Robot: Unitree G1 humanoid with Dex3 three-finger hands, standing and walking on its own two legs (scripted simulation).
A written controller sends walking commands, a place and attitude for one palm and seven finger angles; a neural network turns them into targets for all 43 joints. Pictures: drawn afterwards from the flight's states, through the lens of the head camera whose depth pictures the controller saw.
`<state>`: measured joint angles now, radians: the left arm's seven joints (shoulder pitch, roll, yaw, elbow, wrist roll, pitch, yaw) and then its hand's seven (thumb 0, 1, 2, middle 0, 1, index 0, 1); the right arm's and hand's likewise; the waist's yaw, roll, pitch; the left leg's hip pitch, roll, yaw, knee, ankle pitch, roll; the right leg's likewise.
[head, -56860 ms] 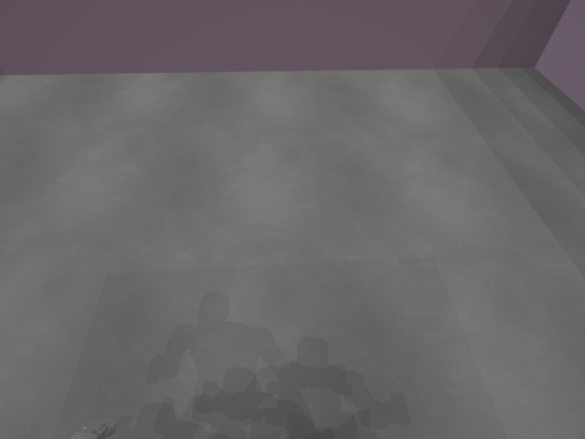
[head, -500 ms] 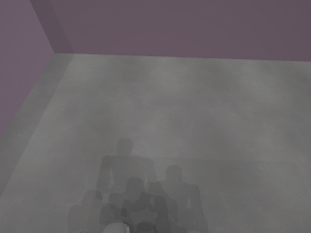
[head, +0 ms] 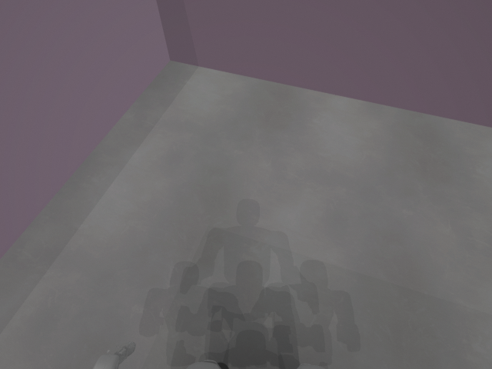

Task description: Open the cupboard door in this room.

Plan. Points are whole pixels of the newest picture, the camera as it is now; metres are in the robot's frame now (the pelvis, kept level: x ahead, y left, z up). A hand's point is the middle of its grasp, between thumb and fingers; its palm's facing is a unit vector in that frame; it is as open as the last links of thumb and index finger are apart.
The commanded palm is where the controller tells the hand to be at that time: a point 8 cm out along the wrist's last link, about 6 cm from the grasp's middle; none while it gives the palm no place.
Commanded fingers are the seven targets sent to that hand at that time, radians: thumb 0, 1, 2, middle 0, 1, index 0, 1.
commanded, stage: turn to face it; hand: left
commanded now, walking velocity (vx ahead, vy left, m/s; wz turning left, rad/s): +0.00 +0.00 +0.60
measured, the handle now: out of the picture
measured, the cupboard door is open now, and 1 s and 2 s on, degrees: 42 42 42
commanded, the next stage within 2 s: none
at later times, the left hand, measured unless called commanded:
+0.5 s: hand out of the picture +0.01 +0.19 -0.19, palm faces +0.36 -0.90 -0.26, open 7.4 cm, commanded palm none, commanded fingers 0.00 0.90 0.90 -0.20 -0.30 -0.20 -0.30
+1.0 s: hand out of the picture +0.06 +0.13 -0.14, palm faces +0.59 -0.76 -0.26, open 7.3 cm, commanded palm none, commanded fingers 0.00 0.90 0.90 -0.20 -0.30 -0.20 -0.30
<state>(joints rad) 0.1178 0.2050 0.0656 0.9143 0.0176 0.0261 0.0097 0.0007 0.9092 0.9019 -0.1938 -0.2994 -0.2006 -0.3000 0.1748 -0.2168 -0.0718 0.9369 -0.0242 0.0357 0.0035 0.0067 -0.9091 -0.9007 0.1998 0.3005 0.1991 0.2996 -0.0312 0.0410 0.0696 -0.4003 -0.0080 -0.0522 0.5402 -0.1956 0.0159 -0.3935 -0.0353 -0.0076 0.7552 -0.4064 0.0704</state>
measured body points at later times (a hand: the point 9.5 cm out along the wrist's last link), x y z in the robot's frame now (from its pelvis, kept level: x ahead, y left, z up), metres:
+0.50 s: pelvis +0.05 -0.02 -0.01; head +0.10 +0.01 +0.43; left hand -0.01 +0.24 -0.17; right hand +0.26 -0.22 -0.14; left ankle +0.02 +0.08 -0.73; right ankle +0.02 -0.17 -0.67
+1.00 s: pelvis +0.10 -0.07 +0.01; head +0.16 -0.06 +0.45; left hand +0.03 +0.17 -0.12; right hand +0.31 -0.24 -0.15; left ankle +0.00 +0.03 -0.65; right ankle +0.14 -0.16 -0.73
